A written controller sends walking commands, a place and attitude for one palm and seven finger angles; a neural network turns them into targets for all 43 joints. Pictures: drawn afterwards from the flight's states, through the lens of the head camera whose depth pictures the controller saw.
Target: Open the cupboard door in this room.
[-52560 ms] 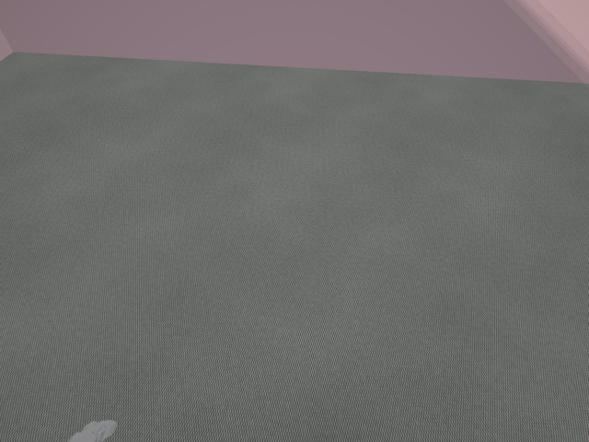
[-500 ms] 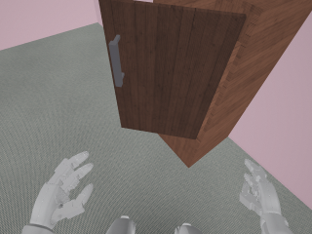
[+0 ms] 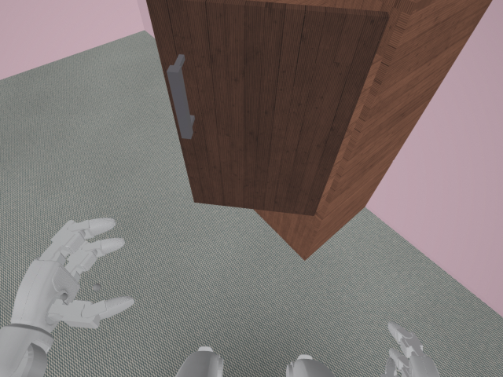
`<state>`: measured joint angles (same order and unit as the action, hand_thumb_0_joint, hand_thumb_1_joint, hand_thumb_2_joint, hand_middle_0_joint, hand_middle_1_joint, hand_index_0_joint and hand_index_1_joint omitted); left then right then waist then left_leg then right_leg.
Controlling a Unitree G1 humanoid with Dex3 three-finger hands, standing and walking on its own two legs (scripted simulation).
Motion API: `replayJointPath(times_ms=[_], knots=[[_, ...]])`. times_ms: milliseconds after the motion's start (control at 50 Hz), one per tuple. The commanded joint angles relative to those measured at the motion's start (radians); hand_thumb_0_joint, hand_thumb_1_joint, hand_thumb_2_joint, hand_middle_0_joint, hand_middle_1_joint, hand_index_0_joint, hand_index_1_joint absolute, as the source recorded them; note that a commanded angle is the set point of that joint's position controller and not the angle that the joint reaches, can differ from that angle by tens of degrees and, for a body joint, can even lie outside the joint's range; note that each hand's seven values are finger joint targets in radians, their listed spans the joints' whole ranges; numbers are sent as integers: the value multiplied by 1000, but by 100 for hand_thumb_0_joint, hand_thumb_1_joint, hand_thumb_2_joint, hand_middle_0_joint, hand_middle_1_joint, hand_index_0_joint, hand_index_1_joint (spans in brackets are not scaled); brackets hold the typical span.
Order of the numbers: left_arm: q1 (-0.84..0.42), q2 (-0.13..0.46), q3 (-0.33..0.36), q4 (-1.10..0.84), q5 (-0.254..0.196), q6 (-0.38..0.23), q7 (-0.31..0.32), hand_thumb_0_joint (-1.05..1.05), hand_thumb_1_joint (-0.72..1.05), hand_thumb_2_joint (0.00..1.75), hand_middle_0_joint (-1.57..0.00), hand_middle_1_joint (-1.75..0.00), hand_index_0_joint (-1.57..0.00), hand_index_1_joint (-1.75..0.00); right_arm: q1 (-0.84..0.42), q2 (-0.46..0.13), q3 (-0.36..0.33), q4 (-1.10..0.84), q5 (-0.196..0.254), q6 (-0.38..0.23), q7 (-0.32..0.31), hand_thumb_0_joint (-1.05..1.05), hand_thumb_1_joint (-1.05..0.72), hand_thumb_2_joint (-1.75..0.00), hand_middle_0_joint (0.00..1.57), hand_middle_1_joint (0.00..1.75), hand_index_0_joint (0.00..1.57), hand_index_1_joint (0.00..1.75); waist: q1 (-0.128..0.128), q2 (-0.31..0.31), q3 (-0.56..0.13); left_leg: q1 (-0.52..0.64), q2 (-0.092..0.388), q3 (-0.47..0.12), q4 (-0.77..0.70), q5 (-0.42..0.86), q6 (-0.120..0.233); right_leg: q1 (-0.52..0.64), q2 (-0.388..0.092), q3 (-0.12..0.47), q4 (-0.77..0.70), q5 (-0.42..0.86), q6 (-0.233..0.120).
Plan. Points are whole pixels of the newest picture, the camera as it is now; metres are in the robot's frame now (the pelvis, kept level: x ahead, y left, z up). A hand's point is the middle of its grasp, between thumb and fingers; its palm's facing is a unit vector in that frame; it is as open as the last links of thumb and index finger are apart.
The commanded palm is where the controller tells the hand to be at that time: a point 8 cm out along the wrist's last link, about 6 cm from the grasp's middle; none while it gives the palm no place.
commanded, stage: raise the hand with hooked fingers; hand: left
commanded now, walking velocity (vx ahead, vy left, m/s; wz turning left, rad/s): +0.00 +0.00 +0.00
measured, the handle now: (184, 99) +0.59 +0.16 +0.08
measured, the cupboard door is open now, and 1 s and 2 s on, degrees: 43 43 43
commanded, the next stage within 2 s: move the hooked fingers beside the handle in 1.18 s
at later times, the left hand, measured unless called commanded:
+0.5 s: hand (59, 249) +0.27 +0.28 +0.08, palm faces -0.05 -1.00 -0.05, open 13.9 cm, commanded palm +0.25 +0.32 +0.09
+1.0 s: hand (64, 225) +0.30 +0.28 +0.09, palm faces -0.07 -1.00 -0.03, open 14.0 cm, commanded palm +0.28 +0.33 +0.10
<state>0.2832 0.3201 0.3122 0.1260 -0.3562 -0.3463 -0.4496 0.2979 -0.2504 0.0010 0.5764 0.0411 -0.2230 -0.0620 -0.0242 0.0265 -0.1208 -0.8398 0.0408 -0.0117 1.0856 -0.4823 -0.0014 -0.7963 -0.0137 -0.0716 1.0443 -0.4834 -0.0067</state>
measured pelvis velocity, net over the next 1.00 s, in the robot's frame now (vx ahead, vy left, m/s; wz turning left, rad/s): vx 0.02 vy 0.01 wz -0.01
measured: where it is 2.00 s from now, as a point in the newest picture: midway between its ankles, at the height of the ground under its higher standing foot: outside the picture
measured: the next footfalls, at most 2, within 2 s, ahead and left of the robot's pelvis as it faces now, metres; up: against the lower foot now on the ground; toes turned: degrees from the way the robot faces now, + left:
none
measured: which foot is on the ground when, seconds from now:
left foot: down 0.00-1.00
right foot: down 0.00-1.00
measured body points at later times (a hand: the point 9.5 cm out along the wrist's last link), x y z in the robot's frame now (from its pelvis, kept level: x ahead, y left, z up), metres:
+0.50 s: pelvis +0.01 +0.01 +0.02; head +0.06 +0.03 +0.46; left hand +0.27 +0.33 +0.09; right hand +0.19 -0.22 -0.05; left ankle +0.03 +0.12 -0.66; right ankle +0.02 -0.12 -0.66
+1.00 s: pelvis +0.02 +0.01 +0.02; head +0.07 +0.02 +0.47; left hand +0.30 +0.33 +0.10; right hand +0.16 -0.25 -0.05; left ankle +0.03 +0.12 -0.66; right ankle +0.02 -0.12 -0.66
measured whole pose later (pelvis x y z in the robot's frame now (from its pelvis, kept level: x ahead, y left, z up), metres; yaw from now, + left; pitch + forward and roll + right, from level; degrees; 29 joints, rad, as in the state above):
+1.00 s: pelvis +0.02 +0.01 +0.02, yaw -1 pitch +12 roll -2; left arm -0.02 0.44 0.44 0.40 -0.37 -0.25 -0.59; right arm 0.31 -0.29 0.03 0.53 0.05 -0.18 -0.07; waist -0.02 0.01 -0.10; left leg -0.70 0.04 0.00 0.95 -0.45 0.01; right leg -0.66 -0.01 -0.06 0.89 -0.43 0.00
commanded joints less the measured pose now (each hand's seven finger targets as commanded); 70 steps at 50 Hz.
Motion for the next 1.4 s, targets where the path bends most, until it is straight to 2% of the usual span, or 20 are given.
replayJointPath(times_ms=[0, 180, 220, 260, 320, 400, 420, 460, 620, 660, 700, 740, 820, 880, 1000, 1040, 1100, 1220, 1260, 1380], knots=[[-94, 184, 86, -194, -20, -75, -1, 0, -20, 43, -28, -100, -28, -100, -76, -150, -56, -182, 6, -81, -10, 0, -90, -90, 20, 30, 20, 30, 21, 33, -194, 177, -40, -20, -193, 171, 28, 120, 29, 27, -188, 82, -12], [-192, 231, 113, -160, -20, -38, -10, 0, -41, 34, -29, -114, -29, -114, -57, -165, -43, -186, 8, -72, -11, 0, -90, -90, 20, 30, 20, 30, 19, 105, -176, 252, -35, -33, -241, 192, 19, 135, 40, 3, -198, 131, -20], [-219, 256, 128, -130, -19, -20, -20, 0, -45, 32, -30, -117, -30, -117, -51, -172, -40, -188, 6, -69, -12, 0, -90, -90, 20, 30, 20, 30, 18, 80, -168, 258, -33, -43, -246, 216, 18, 141, 48, -3, -195, 153, -25], [-239, 263, 136, -140, -22, -11, -34, 0, -50, 30, -30, -120, -30, -120, -49, -171, -40, -192, 7, -66, -11, 0, -90, -90, 20, 30, 20, 30, 18, 97, -205, 289, -32, -37, -247, 250, 16, 157, 46, -2, -200, 186, -21], [-288, 278, 144, -96, -29, 11, -48, 0, -50, 30, -30, -120, -30, -120, -49, -175, -33, -191, 5, -61, -13, 0, -90, -90, 20, 30, 20, 30, 17, 87, -169, 282, -33, -41, -250, 261, 15, 157, 52, -5, -206, 200, -26], [-345, 291, 157, -53, -34, 30, -74, 0, -50, 30, -30, -120, -30, -120, -49, -176, -29, -188, 7, -54, -17, 0, -90, -90, 20, 30, 20, 30, 12, 75, -184, 297, -33, -38, -260, 258, 15, 164, 49, -5, -222, 203, -21], [-371, 321, 174, -41, -34, 33, -82, 0, -50, 30, -30, -120, -30, -120, -50, -181, -28, -187, 6, -53, -19, 0, -90, -90, 20, 30, 20, 30, 20, 86, -184, 296, -35, -37, -254, 277, 13, 180, 53, 0, -217, 216, -30], [-391, 328, 183, -38, -36, 35, -94, 0, -50, 30, -30, -120, -30, -120, -44, -179, -29, -186, 7, -50, -19, 0, -90, -90, 20, 30, 20, 30, 18, 77, -227, 324, -34, -34, -255, 311, 14, 192, 50, -1, -220, 248, -24], [-493, 392, 223, 49, -48, 55, -131, 0, -50, 30, -30, -120, -30, -120, -35, -188, -26, -174, 8, -36, -27, 0, -90, -90, 20, 30, 20, 30, 18, 75, -212, 329, -35, -30, -268, 328, 14, 215, 53, 6, -240, 269, -29], [-513, 410, 233, 60, -44, 52, -139, 0, -50, 30, -30, -120, -30, -120, -26, -189, -28, -173, 10, -32, -28, 0, -90, -90, 20, 30, 20, 30, 19, 90, -242, 349, -33, -26, -274, 348, 14, 220, 52, 7, -242, 282, -26], [-473, 372, 211, 84, -49, 57, -145, 0, -50, 30, -30, -120, -30, -120, -27, -185, -30, -180, 11, -31, -23, 0, -90, -90, 20, 30, 20, 30, 23, 73, -228, 343, -34, -26, -280, 357, 14, 223, 50, 3, -246, 292, -24], [-460, 377, 216, 85, -52, 56, -155, 0, -50, 30, -30, -120, -30, -120, -17, -186, -32, -184, 9, -30, -17, 0, -90, -90, 20, 30, 20, 30, 26, 74, -255, 353, -36, -17, -272, 397, 17, 241, 51, 10, -245, 334, -24], [-465, 392, 229, 94, -53, 51, -143, 0, -50, 30, -30, -120, -30, -120, -17, -192, -37, -185, 8, -24, -12, 0, -90, -90, 20, 30, 20, 30, 24, 56, -212, 322, -37, -14, -272, 364, 17, 232, 53, 12, -249, 312, -26], [-467, 390, 237, 92, -53, 38, -133, 0, -50, 30, -30, -120, -30, -120, -17, -187, -37, -192, 8, -16, -11, 0, -90, -90, 20, 30, 20, 30, 22, 50, -224, 313, -40, -7, -276, 337, 19, 240, 49, 17, -254, 297, -19], [-486, 399, 233, 49, -45, 10, -126, 0, -50, 30, -30, -120, -30, -120, -19, -180, -35, -186, 8, -18, -15, 0, -90, -90, 20, 30, 20, 30, 19, 112, -241, 343, -37, -8, -277, 346, 20, 235, 48, 21, -252, 301, -21], [-487, 398, 235, 76, -48, 16, -129, 0, -50, 30, -30, -120, -30, -120, -18, -182, -31, -182, 7, -16, -17, 0, -90, -90, 20, 30, 20, 30, 13, 70, -222, 321, -37, -8, -278, 327, 22, 240, 50, 22, -258, 294, -20], [-488, 388, 228, 77, -51, 19, -136, 0, -50, 30, -30, -120, -30, -120, -23, -181, -33, -180, 11, -19, -21, 0, -90, -90, 20, 30, 20, 30, 14, 91, -227, 324, -40, -4, -277, 316, 23, 238, 44, 27, -263, 291, -18], [-499, 392, 227, 108, -54, 22, -140, 0, -50, 30, -30, -120, -30, -120, -26, -182, -30, -176, 10, -20, -25, 0, -90, -90, 20, 30, 20, 30, 10, 39, -203, 302, -40, -3, -271, 295, 27, 241, 46, 36, -271, 277, -18], [-498, 382, 219, 111, -53, 20, -147, 0, -50, 30, -30, -120, -30, -120, -27, -179, -29, -177, 11, -20, -25, 0, -90, -90, 20, 30, 20, 30, 10, 57, -218, 305, -42, 2, -272, 293, 26, 246, 42, 38, -272, 281, -15], [-719, 376, 161, 186, -19, 12, -131, 0, -50, 30, -30, -120, -30, -120, -12, -186, -25, -141, 12, -14, -43, 0, -90, -90, 20, 30, 20, 30, -26, 58, -182, 293, -37, -11, -271, 211, 25, 171, 40, 39, -273, 187, -15]])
